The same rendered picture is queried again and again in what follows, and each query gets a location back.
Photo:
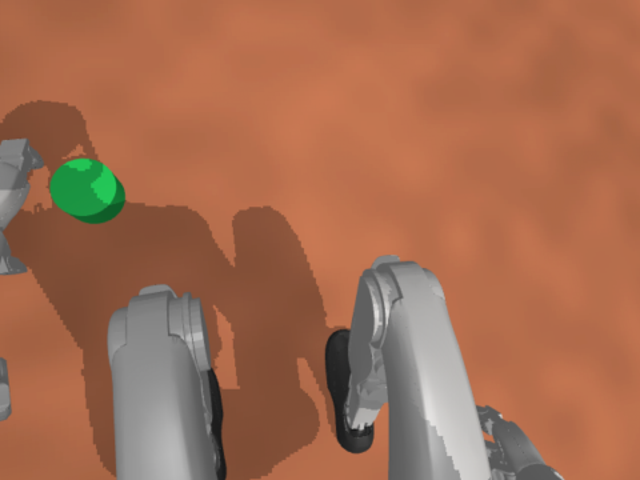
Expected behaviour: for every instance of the tin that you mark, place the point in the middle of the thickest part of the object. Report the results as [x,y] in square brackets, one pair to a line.
[87,190]

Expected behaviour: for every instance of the left robot hand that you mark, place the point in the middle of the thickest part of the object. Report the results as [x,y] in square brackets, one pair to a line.
[16,159]

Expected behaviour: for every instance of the right robot hand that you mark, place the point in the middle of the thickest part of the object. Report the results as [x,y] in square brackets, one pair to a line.
[512,450]

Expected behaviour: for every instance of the right robot arm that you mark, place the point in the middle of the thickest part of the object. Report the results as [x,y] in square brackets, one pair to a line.
[538,472]

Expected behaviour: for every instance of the left robot foot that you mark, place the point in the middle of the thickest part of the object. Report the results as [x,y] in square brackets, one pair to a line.
[216,425]

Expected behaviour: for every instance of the right robot foot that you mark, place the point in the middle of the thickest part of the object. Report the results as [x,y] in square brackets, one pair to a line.
[338,376]

